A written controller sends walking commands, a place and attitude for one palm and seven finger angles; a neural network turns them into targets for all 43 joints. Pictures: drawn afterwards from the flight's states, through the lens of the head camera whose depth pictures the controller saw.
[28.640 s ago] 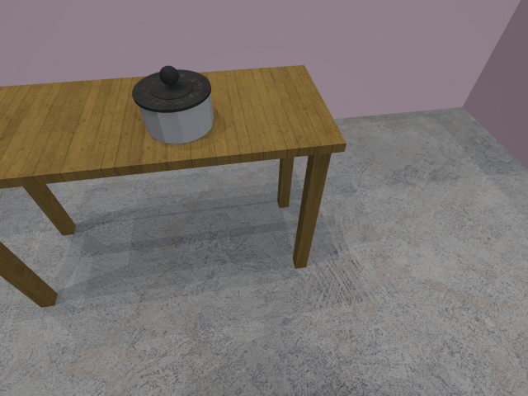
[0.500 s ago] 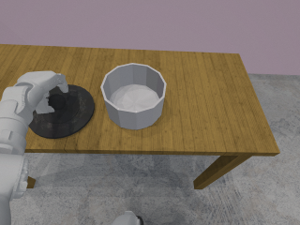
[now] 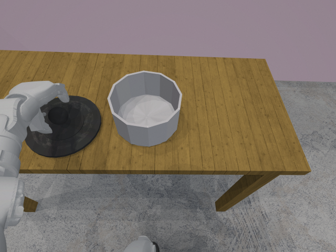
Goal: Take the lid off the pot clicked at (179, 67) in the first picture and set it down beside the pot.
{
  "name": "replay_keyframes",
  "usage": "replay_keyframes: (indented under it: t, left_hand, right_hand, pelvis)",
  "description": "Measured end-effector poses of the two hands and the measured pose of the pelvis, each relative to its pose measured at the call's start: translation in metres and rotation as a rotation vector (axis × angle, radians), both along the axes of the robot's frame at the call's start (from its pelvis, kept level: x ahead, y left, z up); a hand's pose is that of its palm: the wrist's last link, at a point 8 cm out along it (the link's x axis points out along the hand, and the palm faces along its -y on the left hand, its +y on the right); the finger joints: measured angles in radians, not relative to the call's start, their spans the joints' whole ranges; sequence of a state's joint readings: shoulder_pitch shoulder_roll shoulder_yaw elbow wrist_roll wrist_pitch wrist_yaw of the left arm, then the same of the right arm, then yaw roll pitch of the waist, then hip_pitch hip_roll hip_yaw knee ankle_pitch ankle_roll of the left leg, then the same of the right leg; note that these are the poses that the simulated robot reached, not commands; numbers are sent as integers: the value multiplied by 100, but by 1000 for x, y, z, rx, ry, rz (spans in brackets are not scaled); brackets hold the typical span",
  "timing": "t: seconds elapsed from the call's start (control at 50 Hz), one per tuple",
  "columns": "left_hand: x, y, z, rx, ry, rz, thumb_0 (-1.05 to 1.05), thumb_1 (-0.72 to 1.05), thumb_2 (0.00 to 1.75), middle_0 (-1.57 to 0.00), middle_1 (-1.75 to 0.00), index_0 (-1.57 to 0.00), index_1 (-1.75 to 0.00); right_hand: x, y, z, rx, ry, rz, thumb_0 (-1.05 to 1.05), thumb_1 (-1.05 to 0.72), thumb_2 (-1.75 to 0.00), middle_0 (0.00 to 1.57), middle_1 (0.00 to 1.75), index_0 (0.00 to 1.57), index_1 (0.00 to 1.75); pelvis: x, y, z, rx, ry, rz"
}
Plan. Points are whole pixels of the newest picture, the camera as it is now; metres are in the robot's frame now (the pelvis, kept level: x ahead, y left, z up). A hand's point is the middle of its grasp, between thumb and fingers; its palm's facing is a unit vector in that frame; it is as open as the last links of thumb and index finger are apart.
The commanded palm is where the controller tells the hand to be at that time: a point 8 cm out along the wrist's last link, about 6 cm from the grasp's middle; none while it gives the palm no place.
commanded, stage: raise the empty hand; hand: left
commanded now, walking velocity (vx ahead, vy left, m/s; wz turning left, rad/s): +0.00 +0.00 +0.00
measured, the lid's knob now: (58, 115) +0.45 +0.29 +0.02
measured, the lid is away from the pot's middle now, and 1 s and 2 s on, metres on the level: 0.23 0.23 0.23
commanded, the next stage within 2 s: draw the hand back to the body in 1.24 s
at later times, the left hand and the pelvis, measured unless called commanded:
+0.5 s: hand (28, 98) +0.43 +0.31 +0.10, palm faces -0.37 -0.06 -0.93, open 11.1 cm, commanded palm +0.44 +0.30 +0.17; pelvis +0.00 +0.01 +0.01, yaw +1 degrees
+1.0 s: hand (15, 77) +0.44 +0.31 +0.16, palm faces -0.31 -0.05 -0.95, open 11.1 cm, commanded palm +0.45 +0.30 +0.23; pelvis +0.00 +0.03 +0.02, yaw +2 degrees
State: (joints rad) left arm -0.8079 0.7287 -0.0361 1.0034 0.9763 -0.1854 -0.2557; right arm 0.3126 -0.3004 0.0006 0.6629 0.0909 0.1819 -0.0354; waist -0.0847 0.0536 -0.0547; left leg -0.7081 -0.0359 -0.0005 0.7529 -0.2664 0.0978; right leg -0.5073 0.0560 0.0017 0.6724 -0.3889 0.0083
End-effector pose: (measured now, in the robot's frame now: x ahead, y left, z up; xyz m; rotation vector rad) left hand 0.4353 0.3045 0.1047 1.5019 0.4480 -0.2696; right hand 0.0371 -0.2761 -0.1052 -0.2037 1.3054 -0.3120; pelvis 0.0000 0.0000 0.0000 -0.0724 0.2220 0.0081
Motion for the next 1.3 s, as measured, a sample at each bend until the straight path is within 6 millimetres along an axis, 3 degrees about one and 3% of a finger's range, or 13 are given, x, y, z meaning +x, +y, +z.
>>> replay_keyframes:
  t: [0.2, 0.66, 1.2, 1.3]
  left_hand:
    - [2, 5, 21, -2, -42, 8, 0, -8, 79, -42, -74, -42, -74]
    - [-5, 12, 75, 4, -104, -12, 0, -8, 79, -42, -74, -42, -74]
    - [10, 8, 130, 12, -162, -1, 0, -8, 79, -42, -74, -42, -74]
    - [9, 12, 128, 20, -126, 28, 0, -8, 79, -42, -74, -42, -74]
  right_hand:
    - [10, 2, 3, 7, -20, 11, 0, -90, -90, 20, 30, 20, 30]
    - [36, 26, 10, 47, -88, 63, 0, -90, -90, 20, 30, 20, 30]
    - [32, 44, 14, 56, -118, 77, 0, -90, -90, 20, 30, 20, 30]
    - [31, 45, 15, 61, -116, 79, 0, -90, -90, 20, 30, 20, 30]
  pelvis:
    - [2, 2, 3, 1, -17, 5]
    - [-1, 14, 11, 4, -70, 25]
    - [-5, 31, 18, 8, -95, 29]
    - [-5, 32, 17, 9, -96, 30]
